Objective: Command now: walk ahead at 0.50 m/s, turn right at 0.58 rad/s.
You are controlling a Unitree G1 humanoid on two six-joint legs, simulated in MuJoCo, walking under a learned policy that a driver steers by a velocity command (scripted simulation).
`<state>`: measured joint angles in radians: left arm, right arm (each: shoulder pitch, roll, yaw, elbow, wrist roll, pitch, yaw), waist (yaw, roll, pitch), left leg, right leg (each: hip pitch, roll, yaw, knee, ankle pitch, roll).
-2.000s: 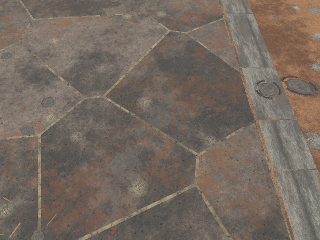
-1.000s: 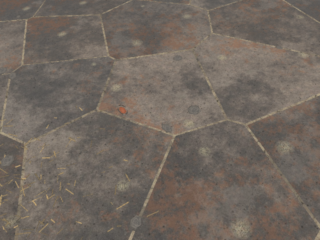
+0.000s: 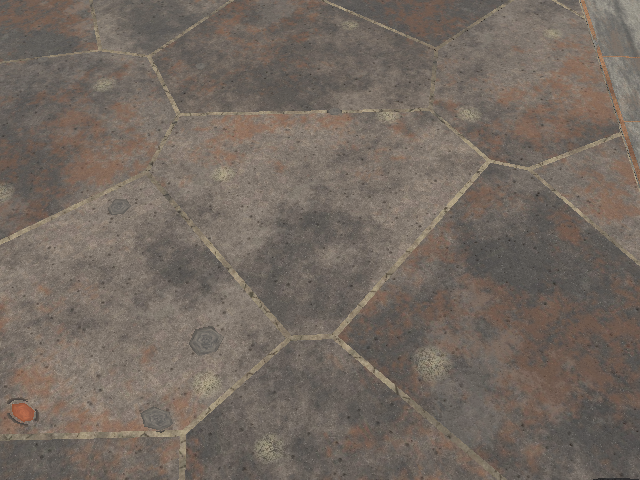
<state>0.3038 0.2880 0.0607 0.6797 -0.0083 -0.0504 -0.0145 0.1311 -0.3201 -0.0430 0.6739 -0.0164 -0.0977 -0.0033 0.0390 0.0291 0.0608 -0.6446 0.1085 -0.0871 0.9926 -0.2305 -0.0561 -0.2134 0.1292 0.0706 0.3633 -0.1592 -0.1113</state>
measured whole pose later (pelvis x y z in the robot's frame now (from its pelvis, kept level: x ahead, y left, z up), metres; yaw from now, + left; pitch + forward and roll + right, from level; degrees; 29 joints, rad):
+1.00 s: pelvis +0.43 -0.03 -0.01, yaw -13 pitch +0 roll -1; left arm 0.14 0.23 0.02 0.79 0.02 -0.02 -0.01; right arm 0.21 -0.29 -0.03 0.83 -0.02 0.02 -0.03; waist 0.00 0.04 0.04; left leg -0.32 0.07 -0.04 0.60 -0.25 -0.06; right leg -0.32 0.06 -0.02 0.47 -0.15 -0.05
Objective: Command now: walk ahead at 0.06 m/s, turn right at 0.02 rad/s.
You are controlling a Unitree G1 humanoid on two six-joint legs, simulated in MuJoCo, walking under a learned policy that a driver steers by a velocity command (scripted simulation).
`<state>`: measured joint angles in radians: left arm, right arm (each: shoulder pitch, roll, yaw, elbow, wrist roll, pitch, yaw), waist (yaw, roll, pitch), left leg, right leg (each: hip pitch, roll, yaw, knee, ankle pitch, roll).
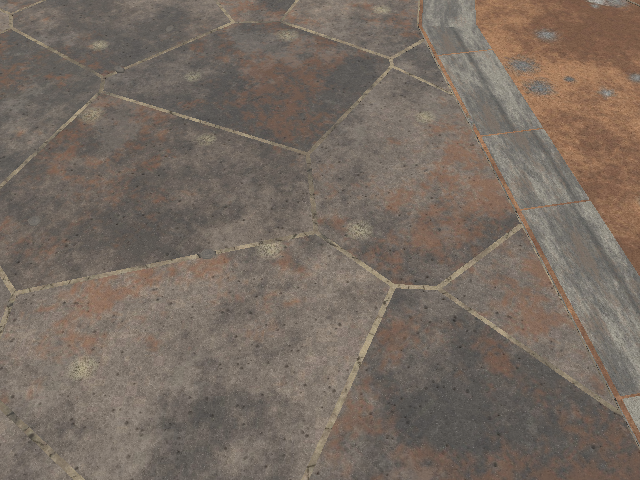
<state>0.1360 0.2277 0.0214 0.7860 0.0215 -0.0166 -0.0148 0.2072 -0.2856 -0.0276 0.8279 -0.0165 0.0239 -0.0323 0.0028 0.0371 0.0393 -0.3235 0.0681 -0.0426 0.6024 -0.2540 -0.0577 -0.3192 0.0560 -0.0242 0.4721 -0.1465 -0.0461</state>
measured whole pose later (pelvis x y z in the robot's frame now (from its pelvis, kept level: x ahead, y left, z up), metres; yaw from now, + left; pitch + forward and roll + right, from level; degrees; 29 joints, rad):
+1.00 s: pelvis +0.05 +0.02 +0.01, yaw -1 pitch -2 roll +0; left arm 0.15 0.22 0.03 1.13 0.00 0.02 0.04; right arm 0.26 -0.22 0.00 1.06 -0.01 -0.01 -0.04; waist 0.00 0.00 0.04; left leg -0.16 0.01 0.00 0.47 -0.29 -0.01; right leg -0.22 0.00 0.02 0.48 -0.23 0.00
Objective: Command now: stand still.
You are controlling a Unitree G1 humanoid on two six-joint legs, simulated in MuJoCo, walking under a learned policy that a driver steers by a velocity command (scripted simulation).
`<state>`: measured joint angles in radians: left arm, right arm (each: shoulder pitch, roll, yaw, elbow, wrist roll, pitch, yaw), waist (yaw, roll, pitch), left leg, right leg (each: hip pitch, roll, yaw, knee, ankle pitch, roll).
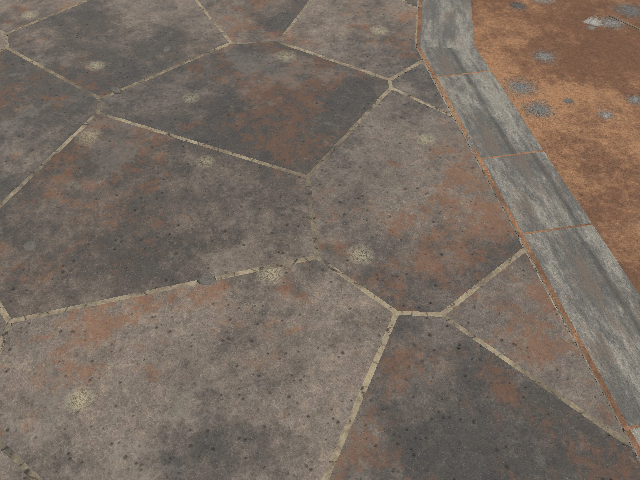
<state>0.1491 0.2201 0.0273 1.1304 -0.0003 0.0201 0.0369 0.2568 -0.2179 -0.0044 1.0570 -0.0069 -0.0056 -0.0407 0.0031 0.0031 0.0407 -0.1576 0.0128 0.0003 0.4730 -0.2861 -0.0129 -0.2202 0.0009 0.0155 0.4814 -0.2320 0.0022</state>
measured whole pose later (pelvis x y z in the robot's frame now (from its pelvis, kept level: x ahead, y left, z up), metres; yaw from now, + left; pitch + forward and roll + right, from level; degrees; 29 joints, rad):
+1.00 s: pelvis +0.15 -0.02 +0.00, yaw +0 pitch +2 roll +0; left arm 0.47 0.17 0.00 1.12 0.01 -0.08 0.01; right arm 0.17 -0.25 -0.05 0.91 0.03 -0.11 0.02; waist 0.05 0.02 0.00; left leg -0.65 0.05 0.03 1.08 -0.23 0.04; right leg 0.01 0.03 -0.01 0.28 -0.32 -0.04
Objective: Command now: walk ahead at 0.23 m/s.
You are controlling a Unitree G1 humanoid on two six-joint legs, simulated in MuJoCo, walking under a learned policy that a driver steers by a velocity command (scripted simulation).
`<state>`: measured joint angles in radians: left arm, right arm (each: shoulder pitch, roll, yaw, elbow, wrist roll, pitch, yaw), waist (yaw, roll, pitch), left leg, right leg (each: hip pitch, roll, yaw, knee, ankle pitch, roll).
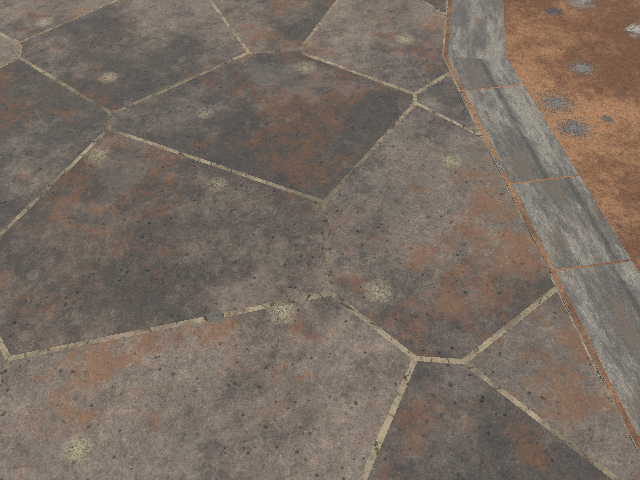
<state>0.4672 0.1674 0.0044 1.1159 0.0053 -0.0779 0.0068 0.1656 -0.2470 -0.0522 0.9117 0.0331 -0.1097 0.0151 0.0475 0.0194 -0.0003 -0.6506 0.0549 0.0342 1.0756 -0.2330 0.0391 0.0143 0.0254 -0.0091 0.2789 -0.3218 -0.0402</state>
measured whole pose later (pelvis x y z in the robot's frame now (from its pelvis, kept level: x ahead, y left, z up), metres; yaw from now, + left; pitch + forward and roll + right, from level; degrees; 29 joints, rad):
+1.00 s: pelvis +0.30 +0.09 +0.00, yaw +1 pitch +2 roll +0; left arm 0.37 0.23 0.07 1.04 -0.03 -0.11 0.02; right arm 0.16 -0.23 -0.05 0.97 0.01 -0.10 0.02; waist 0.02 -0.02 -0.01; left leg -0.27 -0.02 0.06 0.46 -0.23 0.05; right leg -0.41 -0.06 0.01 1.12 -0.36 -0.04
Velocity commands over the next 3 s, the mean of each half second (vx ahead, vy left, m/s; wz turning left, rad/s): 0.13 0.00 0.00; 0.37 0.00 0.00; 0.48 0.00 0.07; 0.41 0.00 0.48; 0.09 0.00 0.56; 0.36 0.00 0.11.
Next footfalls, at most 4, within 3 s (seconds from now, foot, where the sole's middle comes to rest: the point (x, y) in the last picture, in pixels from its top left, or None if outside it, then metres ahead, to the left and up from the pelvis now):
0.14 left None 0.26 0.11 -0.78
0.50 right None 0.18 -0.10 -0.78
0.88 left None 0.34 0.18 -0.78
1.38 right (377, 390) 0.70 -0.04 -0.78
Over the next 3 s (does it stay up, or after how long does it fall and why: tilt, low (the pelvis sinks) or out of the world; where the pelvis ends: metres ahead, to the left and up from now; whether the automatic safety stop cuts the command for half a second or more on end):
stays up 1.04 0.28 0.00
